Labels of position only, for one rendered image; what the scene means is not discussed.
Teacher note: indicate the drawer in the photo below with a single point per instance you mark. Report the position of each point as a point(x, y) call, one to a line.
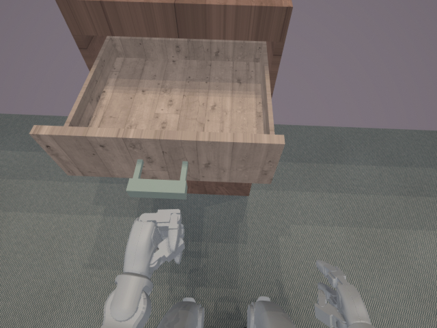
point(168, 100)

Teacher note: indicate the robot left hand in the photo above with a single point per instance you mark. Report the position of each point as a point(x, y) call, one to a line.
point(161, 230)

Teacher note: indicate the handle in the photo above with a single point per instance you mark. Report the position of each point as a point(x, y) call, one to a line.
point(153, 188)

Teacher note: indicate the robot thigh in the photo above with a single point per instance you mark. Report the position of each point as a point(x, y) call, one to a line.
point(267, 314)
point(184, 314)

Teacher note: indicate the right robot thigh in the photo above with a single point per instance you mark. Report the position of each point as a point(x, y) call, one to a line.
point(267, 314)

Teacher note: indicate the left robot thigh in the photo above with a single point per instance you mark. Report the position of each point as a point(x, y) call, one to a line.
point(184, 314)

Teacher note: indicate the left robot forearm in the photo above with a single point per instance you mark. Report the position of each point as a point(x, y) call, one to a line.
point(129, 305)

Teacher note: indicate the robot right hand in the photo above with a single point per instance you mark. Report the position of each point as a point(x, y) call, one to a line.
point(346, 306)

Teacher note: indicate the cabinet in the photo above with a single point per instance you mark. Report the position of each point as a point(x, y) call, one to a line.
point(91, 21)

